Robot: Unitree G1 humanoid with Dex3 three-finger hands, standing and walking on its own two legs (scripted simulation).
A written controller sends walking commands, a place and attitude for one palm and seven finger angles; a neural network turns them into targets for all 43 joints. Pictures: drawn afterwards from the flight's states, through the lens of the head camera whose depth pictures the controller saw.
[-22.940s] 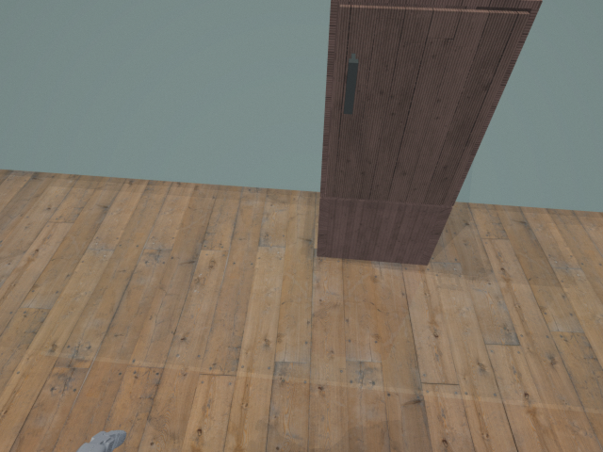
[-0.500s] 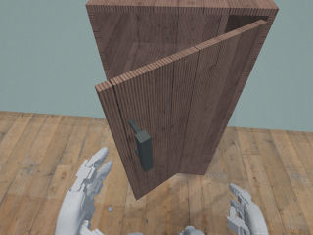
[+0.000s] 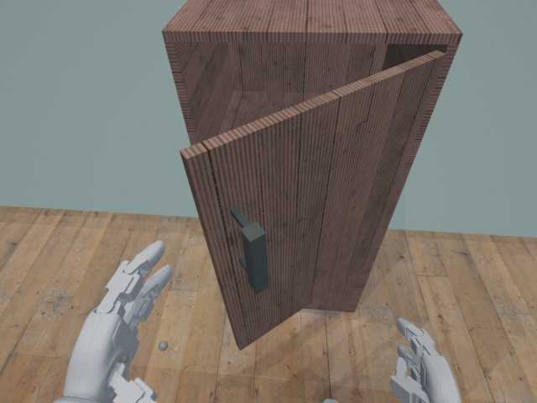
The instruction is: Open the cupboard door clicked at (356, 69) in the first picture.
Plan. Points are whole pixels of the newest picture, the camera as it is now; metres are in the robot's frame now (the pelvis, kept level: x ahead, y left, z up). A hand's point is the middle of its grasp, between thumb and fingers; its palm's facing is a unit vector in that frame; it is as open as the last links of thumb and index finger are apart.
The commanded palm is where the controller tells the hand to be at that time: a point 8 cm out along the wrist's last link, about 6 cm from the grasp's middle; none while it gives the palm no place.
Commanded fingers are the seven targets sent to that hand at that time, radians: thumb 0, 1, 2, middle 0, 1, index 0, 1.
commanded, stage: draw the hand back to the body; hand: left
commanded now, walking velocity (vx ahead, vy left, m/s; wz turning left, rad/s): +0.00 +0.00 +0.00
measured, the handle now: (248, 250) +0.31 +0.05 +0.09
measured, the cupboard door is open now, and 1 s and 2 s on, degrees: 39 39 39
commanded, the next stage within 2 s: step back with the hand held close in 1.30 s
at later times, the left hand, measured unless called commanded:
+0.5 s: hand (75, 304) +0.19 +0.22 +0.16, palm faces +0.22 -0.91 -0.35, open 14.1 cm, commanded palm +0.15 +0.27 +0.19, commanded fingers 0.00 0.20 0.60 -0.17 -0.30 -0.17 -0.30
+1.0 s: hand out of the picture +0.22 +0.27 +0.23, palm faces +0.45 -0.79 -0.42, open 8.3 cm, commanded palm +0.16 +0.31 +0.24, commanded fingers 0.00 0.90 0.90 -0.20 -0.30 -0.20 -0.30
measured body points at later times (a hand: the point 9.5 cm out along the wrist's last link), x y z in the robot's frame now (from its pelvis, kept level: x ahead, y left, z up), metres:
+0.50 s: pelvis +0.02 +0.02 +0.04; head +0.01 +0.01 +0.49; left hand +0.17 +0.27 +0.18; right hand +0.21 -0.19 -0.02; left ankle -0.01 +0.10 -0.68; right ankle +0.05 -0.09 -0.68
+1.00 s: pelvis +0.02 +0.01 +0.06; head +0.00 -0.01 +0.51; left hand +0.19 +0.31 +0.26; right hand +0.21 -0.21 -0.02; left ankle -0.01 +0.10 -0.68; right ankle +0.05 -0.09 -0.68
